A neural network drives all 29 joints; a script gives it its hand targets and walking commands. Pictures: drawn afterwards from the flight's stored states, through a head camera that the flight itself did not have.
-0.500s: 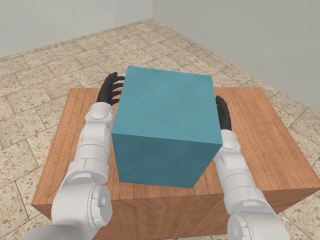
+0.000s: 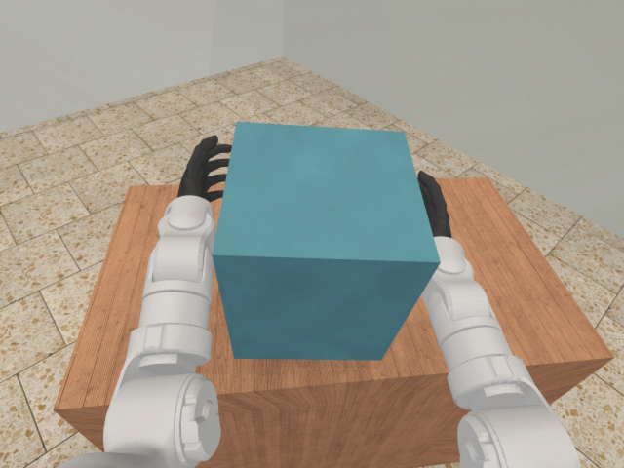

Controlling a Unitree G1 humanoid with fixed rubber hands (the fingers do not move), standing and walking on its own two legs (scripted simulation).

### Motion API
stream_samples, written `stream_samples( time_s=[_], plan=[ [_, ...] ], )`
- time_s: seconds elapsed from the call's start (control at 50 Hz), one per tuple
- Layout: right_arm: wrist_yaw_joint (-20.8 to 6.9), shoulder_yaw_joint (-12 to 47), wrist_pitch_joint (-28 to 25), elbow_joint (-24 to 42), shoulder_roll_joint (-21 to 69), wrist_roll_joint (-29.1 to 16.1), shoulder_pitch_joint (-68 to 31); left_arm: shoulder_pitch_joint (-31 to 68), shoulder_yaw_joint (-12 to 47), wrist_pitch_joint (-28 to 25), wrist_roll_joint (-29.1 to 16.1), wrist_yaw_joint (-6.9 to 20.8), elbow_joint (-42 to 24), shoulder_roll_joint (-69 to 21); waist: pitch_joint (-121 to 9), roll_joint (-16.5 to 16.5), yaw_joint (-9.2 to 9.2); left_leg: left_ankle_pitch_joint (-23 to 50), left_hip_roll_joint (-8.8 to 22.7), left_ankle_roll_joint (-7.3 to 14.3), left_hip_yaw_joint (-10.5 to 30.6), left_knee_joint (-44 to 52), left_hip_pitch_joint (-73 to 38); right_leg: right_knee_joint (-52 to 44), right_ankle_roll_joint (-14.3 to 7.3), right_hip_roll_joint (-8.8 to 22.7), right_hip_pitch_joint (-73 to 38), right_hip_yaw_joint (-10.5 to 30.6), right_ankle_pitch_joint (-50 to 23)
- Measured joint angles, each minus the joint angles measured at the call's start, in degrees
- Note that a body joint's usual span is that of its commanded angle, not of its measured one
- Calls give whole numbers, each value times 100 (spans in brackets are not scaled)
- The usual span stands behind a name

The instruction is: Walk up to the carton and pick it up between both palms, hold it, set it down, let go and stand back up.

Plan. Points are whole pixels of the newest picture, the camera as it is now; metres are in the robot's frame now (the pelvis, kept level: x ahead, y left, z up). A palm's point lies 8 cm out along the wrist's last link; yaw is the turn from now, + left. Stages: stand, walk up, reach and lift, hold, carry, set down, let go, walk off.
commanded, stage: reach and lift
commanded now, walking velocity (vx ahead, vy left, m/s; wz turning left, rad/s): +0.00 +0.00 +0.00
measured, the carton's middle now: (314, 250) +0.36 -0.01 +0.09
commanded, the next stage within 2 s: hold in 1.64 s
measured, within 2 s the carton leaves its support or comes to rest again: neither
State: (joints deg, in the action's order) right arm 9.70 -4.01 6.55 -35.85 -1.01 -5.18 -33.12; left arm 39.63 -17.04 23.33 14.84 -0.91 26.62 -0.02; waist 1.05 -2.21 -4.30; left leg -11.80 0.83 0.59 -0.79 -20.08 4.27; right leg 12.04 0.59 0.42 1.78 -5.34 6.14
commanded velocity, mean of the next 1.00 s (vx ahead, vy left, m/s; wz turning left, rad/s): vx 0.00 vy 0.00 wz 0.00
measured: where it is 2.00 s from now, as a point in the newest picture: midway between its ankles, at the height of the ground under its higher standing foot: outside the picture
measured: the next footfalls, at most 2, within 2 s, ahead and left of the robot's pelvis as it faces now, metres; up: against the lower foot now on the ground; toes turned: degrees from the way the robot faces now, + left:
none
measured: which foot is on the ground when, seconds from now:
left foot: down 0.00-1.00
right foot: down 0.00-1.00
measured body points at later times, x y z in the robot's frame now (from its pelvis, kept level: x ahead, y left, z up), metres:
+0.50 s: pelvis -0.02 -0.01 +0.00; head -0.06 +0.02 +0.45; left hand +0.38 +0.14 +0.20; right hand +0.35 -0.16 +0.16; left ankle -0.01 +0.10 -0.75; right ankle +0.01 -0.13 -0.75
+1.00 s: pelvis -0.01 +0.00 +0.00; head -0.06 +0.02 +0.45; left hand +0.38 +0.14 +0.21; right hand +0.36 -0.16 +0.18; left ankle -0.01 +0.10 -0.75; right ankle +0.01 -0.13 -0.75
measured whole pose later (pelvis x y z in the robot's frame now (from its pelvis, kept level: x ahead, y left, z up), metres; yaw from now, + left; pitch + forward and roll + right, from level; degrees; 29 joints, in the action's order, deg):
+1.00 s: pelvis -0.01 +0.00 +0.00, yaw +0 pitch -9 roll -1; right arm 10.0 0.1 18.0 -31.3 -3.9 -12.0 -38.5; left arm 41.1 -18.9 40.6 19.1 1.1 12.2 -0.9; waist 2.0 -2.7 -6.2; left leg -11.4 0.9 0.4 -1.0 -19.8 -0.5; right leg 13.3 0.3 0.3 -2.2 -5.1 6.5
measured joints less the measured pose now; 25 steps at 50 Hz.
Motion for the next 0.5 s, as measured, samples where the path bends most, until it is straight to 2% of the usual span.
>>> stream_samples(
  time_s=[0.08, 0.18, 0.5],
  plan=[
    [28, 241, 232, 191, -130, -218, -51, -126, 6, 404, 110, 3, -550, -64, 123, -20, -89, -18, 1, -8, 30, 3, -236, -2, 0, -3, -245, -29, 26],
    [6, 341, 470, 215, -185, -355, -128, -125, -104, 834, 267, 64, -877, -154, 166, -79, -154, 24, -13, -8, 33, 58, -407, 58, -7, 14, -365, -32, 52],
    [-111, 47, 738, 108, -75, -223, -444, 311, -272, 1279, 438, 177, -851, -113, 133, -81, -95, 183, -21, -3, -29, 130, -366, 192, -45, 28, -206, 31, -15]
  ],
)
